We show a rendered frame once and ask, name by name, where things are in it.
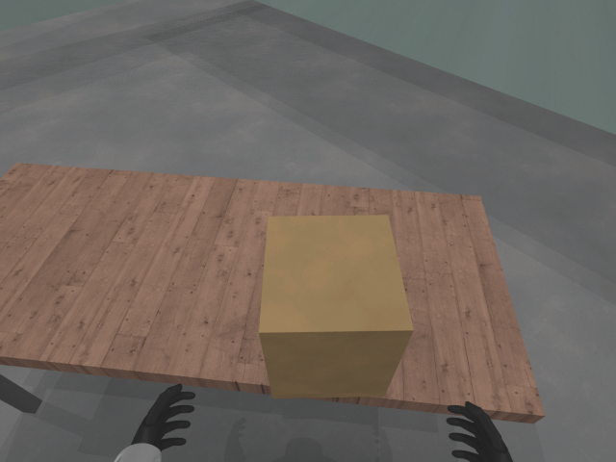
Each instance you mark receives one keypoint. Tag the right robot hand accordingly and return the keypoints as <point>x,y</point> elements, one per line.
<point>487,441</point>

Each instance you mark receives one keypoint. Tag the carton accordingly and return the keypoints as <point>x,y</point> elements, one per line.
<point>334,320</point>

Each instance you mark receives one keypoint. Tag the robot left forearm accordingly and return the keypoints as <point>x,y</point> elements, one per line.
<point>140,452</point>

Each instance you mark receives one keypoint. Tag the left robot hand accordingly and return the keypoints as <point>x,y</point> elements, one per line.
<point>154,426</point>

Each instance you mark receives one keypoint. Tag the table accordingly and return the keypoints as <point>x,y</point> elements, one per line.
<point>158,277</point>

